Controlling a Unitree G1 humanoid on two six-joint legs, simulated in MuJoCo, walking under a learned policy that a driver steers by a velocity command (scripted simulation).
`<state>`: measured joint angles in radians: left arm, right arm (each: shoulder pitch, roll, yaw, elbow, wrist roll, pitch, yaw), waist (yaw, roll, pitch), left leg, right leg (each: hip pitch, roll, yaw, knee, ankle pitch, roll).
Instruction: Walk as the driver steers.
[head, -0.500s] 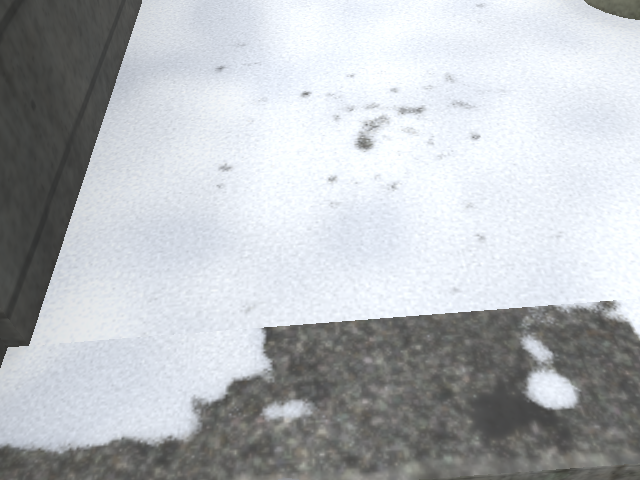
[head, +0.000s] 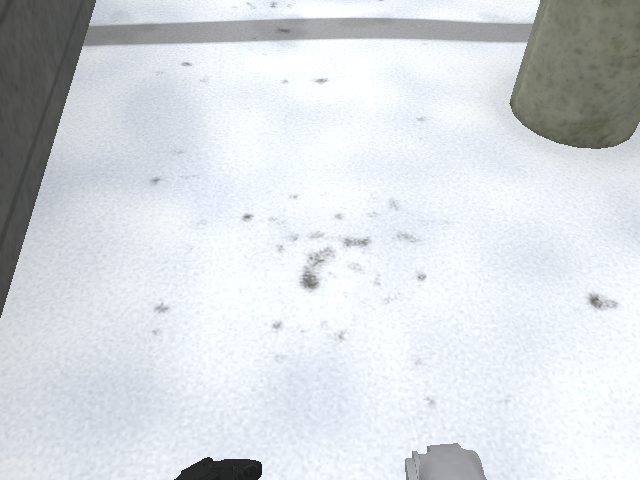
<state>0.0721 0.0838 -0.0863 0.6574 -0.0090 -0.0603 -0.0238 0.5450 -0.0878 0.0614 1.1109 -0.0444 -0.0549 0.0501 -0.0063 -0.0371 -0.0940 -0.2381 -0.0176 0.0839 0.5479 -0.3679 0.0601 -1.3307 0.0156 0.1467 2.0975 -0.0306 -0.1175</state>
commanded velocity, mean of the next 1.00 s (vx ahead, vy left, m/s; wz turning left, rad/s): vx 0.50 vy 0.00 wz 0.00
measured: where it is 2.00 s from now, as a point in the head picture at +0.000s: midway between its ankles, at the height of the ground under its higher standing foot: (278, 242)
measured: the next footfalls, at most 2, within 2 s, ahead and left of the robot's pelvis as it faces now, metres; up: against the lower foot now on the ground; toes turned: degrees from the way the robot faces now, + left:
right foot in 0.20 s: +0.31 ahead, -0.13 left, +0.16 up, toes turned -6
left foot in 0.78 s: +0.64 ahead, +0.11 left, +0.16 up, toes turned +5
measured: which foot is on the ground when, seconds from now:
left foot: down 0.00-0.22, up 0.24-0.76, down 0.78-1.00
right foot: up 0.00-0.18, down 0.20-0.80, up 0.82-1.00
